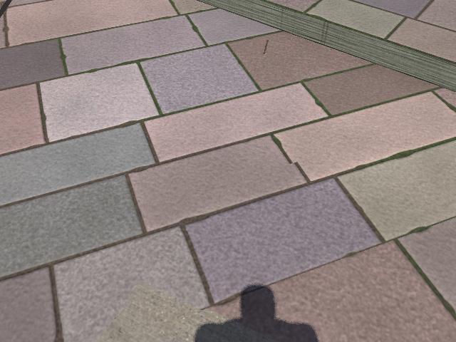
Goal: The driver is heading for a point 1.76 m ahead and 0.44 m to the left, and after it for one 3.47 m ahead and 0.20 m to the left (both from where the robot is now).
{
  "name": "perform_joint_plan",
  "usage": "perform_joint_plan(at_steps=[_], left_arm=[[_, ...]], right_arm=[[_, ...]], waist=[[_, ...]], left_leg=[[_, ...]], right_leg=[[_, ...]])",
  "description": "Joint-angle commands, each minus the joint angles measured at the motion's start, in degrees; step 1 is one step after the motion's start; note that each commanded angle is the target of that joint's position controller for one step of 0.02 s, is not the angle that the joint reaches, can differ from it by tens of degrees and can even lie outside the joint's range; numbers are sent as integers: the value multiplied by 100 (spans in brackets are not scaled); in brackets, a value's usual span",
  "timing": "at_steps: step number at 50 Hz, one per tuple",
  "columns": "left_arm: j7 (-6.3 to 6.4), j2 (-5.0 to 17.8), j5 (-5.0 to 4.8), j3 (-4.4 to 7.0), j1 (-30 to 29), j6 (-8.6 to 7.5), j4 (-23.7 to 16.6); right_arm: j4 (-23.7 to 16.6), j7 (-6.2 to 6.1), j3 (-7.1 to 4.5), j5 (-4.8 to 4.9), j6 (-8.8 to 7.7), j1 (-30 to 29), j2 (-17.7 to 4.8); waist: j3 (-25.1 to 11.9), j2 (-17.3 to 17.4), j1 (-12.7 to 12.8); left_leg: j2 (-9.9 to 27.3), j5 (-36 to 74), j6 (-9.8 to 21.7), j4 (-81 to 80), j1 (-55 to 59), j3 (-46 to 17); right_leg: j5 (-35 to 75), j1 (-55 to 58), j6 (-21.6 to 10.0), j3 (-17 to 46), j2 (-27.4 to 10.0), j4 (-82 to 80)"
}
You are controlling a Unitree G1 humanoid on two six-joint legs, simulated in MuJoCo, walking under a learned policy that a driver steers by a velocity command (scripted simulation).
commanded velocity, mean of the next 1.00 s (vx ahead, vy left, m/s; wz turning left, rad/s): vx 0.43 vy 0.00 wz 0.00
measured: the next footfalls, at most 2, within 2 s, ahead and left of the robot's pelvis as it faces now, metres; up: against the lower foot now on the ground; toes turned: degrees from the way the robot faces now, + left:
right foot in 0.60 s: +0.42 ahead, -0.12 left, -0.04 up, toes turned +1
left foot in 1.10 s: +0.74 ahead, +0.11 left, -0.06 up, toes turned +1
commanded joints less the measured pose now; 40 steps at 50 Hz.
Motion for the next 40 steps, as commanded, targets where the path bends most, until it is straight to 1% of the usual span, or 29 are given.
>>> perform_joint_plan(at_steps=[1,3,5,6,8,9,10,11,12,13,14,15,17,19,20,22,25,27,29,30,31,32,33,34,35,36,37,38,40], left_arm=[[-35,745,-63,149,92,-244,-197],[-97,816,-95,181,343,-377,-162],[-134,940,-101,212,473,-445,-159],[-142,976,-96,215,410,-460,-213],[-162,969,-119,189,-128,-499,-453],[-177,819,-151,144,-585,-552,-662],[-211,523,-122,72,-920,-672,-874],[-260,579,7,69,-1046,-810,-1008],[-301,715,-9,109,-1066,-853,-1020],[-335,659,-89,93,-1017,-855,-1020],[-359,573,-138,69,-1014,-832,-1039],[-375,533,-129,61,-1103,-808,-1090],[-422,375,-78,15,-1280,-760,-1203],[-473,201,-29,-56,-1587,-731,-1340],[-486,210,-43,-64,-1737,-731,-1426],[-471,270,-70,-80,-2089,-684,-1667],[-431,533,-119,-30,-2191,-637,-1871],[-445,797,-116,82,-1728,-672,-1782],[-400,1177,-151,301,-277,-648,-1339],[-366,1389,-52,357,726,-632,-1098],[-406,1792,57,402,1237,-625,-914],[-462,1403,4,354,1721,-591,-719],[-443,1180,-57,301,1098,-619,-822],[-433,979,-10,232,379,-667,-1018],[-439,859,86,178,-22,-710,-1108],[-451,705,169,127,-179,-761,-1101],[-459,612,155,102,-209,-773,-1037],[-443,614,114,94,-144,-766,-964],[-354,776,105,110,48,-769,-854]], right_arm=[[-258,15,-118,55,-221,109,-565],[-328,83,-116,70,-354,45,-475],[-411,158,-95,86,-467,2,-329],[-414,182,-99,99,-506,53,-318],[-276,213,-110,105,-567,534,-325],[-63,222,-161,98,-602,1111,-480],[227,218,-319,154,-609,1845,-935],[321,260,-405,139,-587,2272,-1198],[286,277,-325,39,-574,2218,-941],[211,290,-282,-34,-569,2073,-776],[139,298,-264,-24,-538,1905,-744],[94,298,-227,12,-488,1759,-679],[-61,235,-151,-12,-409,1417,-501],[-174,145,-161,-32,-435,1150,-595],[-196,111,-172,-33,-477,1118,-660],[-101,86,-259,54,-565,1242,-889],[75,112,-349,112,-530,1358,-921],[64,123,-431,60,-397,1355,-1059],[-23,164,-448,-31,-243,1290,-1109],[-163,186,-380,-112,-253,1285,-915],[-118,285,-96,-135,-379,2263,147],[-81,272,-126,202,-565,2065,-174],[-402,232,-243,362,-676,1122,-651],[-569,172,-286,325,-721,533,-880],[-575,129,-339,209,-698,380,-904],[-580,137,-376,108,-637,483,-815],[-579,144,-361,81,-561,617,-593],[-618,136,-346,80,-511,626,-429],[-824,123,-344,31,-461,256,-413]], waist=[[711,-182,71],[594,-331,148],[486,-735,113],[477,-821,37],[535,-731,-322],[469,-307,-584],[279,832,-751],[213,1574,-874],[330,1037,-727],[381,621,-588],[415,444,-490],[523,316,-420],[618,411,-294],[659,477,-271],[709,484,-279],[887,496,-351],[954,559,-305],[517,557,-68],[-423,587,641],[-1127,332,954],[-2177,-1621,393],[-2653,-1327,771],[-1470,-1015,704],[-759,-405,547],[-411,-157,321],[-376,-187,71],[-273,-379,-82],[-155,-437,-153],[124,-455,-163]], left_leg=[[173,-1525,405,-486,-1106,-318],[111,-1128,418,-139,-1296,-260],[-49,-518,404,344,-1307,22],[-70,-328,455,396,-1148,69],[-22,-143,635,-89,-372,-41],[154,138,742,-469,425,-424],[741,895,970,-986,1608,-1491],[1702,2209,1323,-1312,2692,-2810],[2051,2843,1473,-1205,2908,-3041],[2015,3233,1437,-1143,3014,-2784],[1944,3394,1346,-1239,2995,-2405],[1858,3510,1207,-1409,2783,-2044],[1487,3417,998,-1844,1914,-1397],[1019,3063,836,-2127,930,-727],[829,2728,774,-2257,529,-491],[890,1977,679,-2628,147,-463],[1145,2582,593,-2363,882,-449],[1273,4214,501,-1474,1544,-428],[1048,5513,324,529,1418,-234],[811,4099,234,2109,-85,-295],[-319,-1182,-133,4494,-2340,-337],[-434,-1418,-52,5171,-2860,-985],[-1,-975,63,5169,-3291,-762],[277,-320,119,4923,-3127,-557],[481,75,84,4722,-2816,-494],[711,419,108,4375,-2342,-591],[785,513,108,4085,-2084,-559],[834,511,65,3752,-1993,-507],[911,761,-65,3173,-2227,-388]], right_leg=[[-2154,-305,-503,824,-542,-866],[-2154,-19,-731,1340,-840,-1049],[-2219,156,-1024,2079,-1273,-1490],[-2117,70,-1118,2298,-1402,-1612],[-1261,-520,-1026,1983,-1249,-1261],[-255,-1100,-778,1290,-839,-554],[821,-2075,-337,92,-98,985],[-280,-3439,-90,-301,126,2200],[-1200,-4189,-102,-67,-102,2990],[-1029,-4520,-162,64,-321,3465],[-714,-4700,-183,12,-488,3541],[-385,-4669,-171,-55,-638,3296],[433,-3867,-47,-218,-697,2452],[1708,-2720,109,-359,-516,1411],[2345,-2174,140,-409,-401,753],[3074,-1439,173,-298,-316,-185],[2926,-1397,65,-79,-353,-649],[2353,-1000,-116,-153,-200,-513],[2032,619,-421,-409,-47,-345],[2298,2530,-725,366,-834,312],[2478,4701,-1743,2839,-2324,439],[1160,4619,-1904,4086,-2492,-738],[989,3686,-1560,3346,-2214,-1089],[1516,2469,-1357,2706,-2038,-1322],[2160,1516,-1321,2283,-1945,-1453],[2480,892,-1237,1870,-1737,-1579],[2471,506,-1197,1557,-1576,-1790],[2399,228,-1210,1355,-1501,-1946],[2590,-72,-1283,1113,-1512,-2195]])
Over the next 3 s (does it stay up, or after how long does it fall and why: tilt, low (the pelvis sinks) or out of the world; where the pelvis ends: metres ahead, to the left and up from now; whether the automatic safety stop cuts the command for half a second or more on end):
stays up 1.51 0.37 -0.11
